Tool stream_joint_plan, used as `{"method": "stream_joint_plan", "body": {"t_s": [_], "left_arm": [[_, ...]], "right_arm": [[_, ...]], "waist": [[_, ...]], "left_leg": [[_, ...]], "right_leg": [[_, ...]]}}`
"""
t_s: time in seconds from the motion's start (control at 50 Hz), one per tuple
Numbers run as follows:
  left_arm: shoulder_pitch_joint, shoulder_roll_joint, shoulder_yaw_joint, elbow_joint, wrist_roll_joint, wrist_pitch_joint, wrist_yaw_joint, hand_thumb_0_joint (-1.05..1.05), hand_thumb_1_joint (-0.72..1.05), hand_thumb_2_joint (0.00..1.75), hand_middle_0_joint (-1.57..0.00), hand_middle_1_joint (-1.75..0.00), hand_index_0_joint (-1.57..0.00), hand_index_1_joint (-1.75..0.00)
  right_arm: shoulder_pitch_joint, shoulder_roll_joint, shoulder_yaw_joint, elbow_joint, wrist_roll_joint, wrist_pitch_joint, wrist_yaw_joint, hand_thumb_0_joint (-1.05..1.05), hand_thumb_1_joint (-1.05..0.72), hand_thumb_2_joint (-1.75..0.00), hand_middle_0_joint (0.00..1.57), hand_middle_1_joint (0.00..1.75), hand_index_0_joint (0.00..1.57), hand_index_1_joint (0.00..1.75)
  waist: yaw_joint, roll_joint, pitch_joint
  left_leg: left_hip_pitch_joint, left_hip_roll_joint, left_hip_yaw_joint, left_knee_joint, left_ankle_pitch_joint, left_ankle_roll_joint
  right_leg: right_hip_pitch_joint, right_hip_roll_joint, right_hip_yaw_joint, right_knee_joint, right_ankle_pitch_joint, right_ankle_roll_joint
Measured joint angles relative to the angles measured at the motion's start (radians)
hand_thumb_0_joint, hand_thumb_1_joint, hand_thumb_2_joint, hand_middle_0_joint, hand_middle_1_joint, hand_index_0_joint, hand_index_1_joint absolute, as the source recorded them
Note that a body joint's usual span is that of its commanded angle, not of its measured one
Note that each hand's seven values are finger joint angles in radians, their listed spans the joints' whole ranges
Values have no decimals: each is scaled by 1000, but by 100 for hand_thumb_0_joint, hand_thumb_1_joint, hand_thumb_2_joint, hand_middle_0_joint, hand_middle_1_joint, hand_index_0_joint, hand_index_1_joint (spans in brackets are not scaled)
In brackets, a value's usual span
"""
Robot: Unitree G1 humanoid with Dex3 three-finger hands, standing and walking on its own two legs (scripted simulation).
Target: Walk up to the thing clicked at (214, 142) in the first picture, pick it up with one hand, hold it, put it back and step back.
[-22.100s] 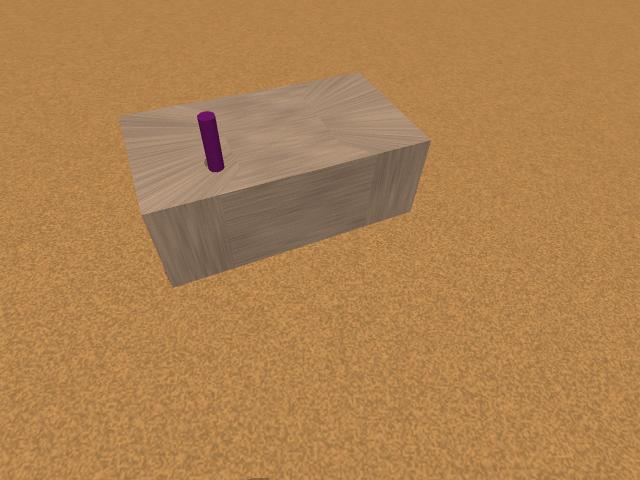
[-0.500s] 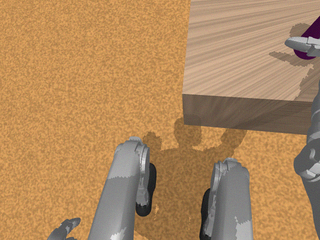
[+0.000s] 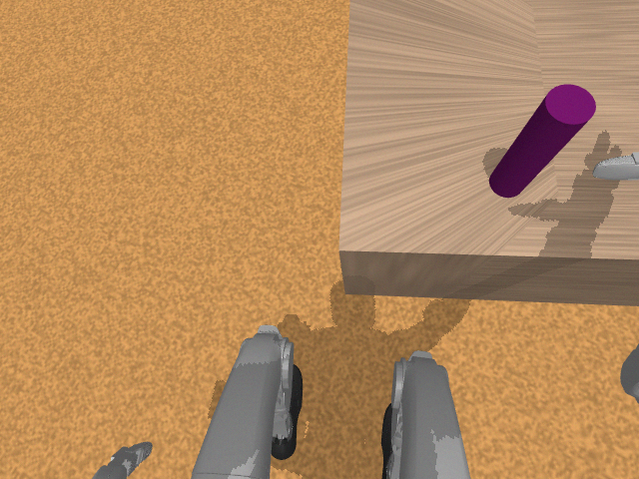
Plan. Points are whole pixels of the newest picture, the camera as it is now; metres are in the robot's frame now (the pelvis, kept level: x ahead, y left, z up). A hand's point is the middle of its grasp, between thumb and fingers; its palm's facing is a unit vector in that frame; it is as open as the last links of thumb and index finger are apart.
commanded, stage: home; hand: right
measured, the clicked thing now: (532, 150) +0.55 -0.24 -0.08
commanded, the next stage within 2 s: none
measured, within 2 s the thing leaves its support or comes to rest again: neither
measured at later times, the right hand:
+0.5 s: hand out of the picture +0.41 -0.28 +0.08, palm faces +0.27 +0.89 -0.38, open 17.3 cm
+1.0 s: hand (568, 406) +0.23 -0.17 +0.09, palm faces +0.18 +0.95 -0.23, open 17.4 cm
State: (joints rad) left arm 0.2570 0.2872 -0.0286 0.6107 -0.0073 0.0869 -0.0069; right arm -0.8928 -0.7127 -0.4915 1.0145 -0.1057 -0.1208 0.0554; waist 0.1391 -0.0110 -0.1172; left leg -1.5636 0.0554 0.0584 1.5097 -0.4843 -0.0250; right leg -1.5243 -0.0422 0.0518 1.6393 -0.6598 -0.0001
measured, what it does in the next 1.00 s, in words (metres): rises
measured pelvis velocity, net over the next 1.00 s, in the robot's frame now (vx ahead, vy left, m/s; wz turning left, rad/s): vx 0.08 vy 0.02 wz -0.05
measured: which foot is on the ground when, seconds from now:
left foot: down 0.00-1.00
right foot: down 0.00-1.00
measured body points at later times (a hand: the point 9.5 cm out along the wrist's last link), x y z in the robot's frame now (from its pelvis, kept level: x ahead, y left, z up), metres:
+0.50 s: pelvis +0.05 +0.00 +0.15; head +0.15 -0.02 +0.58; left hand +0.10 +0.28 +0.04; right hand +0.39 -0.33 +0.10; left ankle +0.10 +0.14 -0.54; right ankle +0.04 -0.11 -0.54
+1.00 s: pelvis +0.08 +0.02 +0.17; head +0.10 +0.02 +0.62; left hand +0.28 +0.23 +0.09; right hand +0.22 -0.22 +0.11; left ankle +0.10 +0.14 -0.54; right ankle +0.04 -0.11 -0.54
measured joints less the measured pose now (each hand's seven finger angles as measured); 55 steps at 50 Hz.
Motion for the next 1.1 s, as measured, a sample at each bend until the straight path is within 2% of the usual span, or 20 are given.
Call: {"method": "stream_joint_plan", "body": {"t_s": [0.06,0.12,0.22,0.32,0.4,0.52,0.62,0.76,0.9,0.98,1.1], "left_arm": [[2,-7,-4,4,-4,6,5,1,87,90,-21,-30,-20,-30],[12,-15,-8,17,-2,7,19,1,88,90,-20,-30,-20,-30],[38,-11,-9,37,0,5,39,1,89,90,-20,-30,-20,-30],[74,4,2,30,-9,10,47,1,90,90,-20,-30,-20,-29],[89,6,13,22,-23,15,54,1,90,90,-20,-30,-20,-29],[85,-18,13,25,-40,13,83,1,90,90,-20,-30,-20,-29],[60,-51,3,22,-40,1,121,1,90,90,-20,-30,-20,-29],[-6,-81,4,1,-34,-31,145,1,90,90,-20,-30,-20,-29],[-74,-92,4,-36,-28,-63,149,1,90,90,-20,-30,-20,-29],[-91,-92,1,-57,-21,-83,155,1,90,90,-20,-30,-20,-29],[-80,-84,0,-74,-11,-112,163,1,90,90,-20,-30,-20,-30]], "right_arm": [[40,-8,1,18,-22,23,-44,-2,44,-8,6,6,7,6],[47,-24,4,72,-23,33,-85,-2,46,-8,6,6,7,6],[52,-49,31,185,-6,40,-126,-2,48,-8,6,6,7,6],[138,-2,85,195,23,62,-137,-1,49,-9,6,6,7,6],[281,96,136,94,53,92,-143,-1,50,-8,6,6,6,6],[564,282,220,-166,100,134,-168,-1,53,-7,6,6,7,5],[752,372,285,-338,128,156,-201,-1,53,-6,6,6,7,5],[973,447,400,-530,148,181,-216,-1,52,-7,6,6,7,5],[1193,515,499,-727,153,230,-195,-1,52,-7,6,6,7,6],[1261,530,517,-787,151,258,-187,-1,52,-7,6,6,7,5],[1275,517,506,-830,144,282,-189,-2,53,-6,6,6,7,5]], "waist": [[-4,5,7],[-7,11,11],[-10,9,14],[-18,0,21],[-25,-5,31],[-42,0,40],[-65,3,48],[-108,-17,46],[-136,-26,49],[-146,-18,58],[-147,-9,74]], "left_leg": [[106,-6,5,-90,16,2],[215,-10,12,-184,35,5],[380,-19,22,-338,72,9],[518,-27,20,-466,107,9],[622,-31,15,-549,128,9],[780,-34,8,-655,146,9],[895,-33,11,-715,149,11],[1001,-26,12,-755,142,10],[1058,-20,15,-761,131,11],[1070,-19,22,-754,126,15],[1072,-18,31,-743,123,20]], "right_leg": [[105,-6,-1,-92,20,3],[211,-8,-1,-189,44,6],[369,-15,-1,-342,87,11],[507,-20,-10,-470,123,11],[613,-22,-20,-557,146,11],[780,-23,-34,-677,172,14],[899,-20,-35,-752,186,17],[1013,-12,-37,-815,194,19],[1076,-7,-35,-840,195,22],[1087,-6,-27,-838,196,26],[1087,-6,-18,-832,199,31]]}}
